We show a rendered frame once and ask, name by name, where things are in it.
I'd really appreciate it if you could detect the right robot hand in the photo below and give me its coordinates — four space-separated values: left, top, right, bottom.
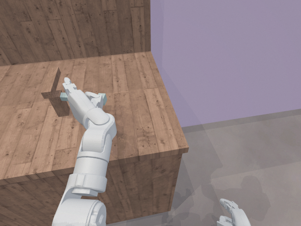
217 199 251 226

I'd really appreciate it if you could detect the counter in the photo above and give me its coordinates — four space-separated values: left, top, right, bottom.
0 0 189 226

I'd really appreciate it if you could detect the left robot hand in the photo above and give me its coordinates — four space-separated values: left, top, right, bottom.
63 77 103 125

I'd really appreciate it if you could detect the left robot forearm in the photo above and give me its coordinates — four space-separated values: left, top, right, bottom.
52 108 117 226

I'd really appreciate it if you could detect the robot left upper arm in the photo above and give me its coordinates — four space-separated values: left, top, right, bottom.
53 198 106 226

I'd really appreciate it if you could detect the tap lever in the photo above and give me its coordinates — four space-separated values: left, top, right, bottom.
60 92 107 105

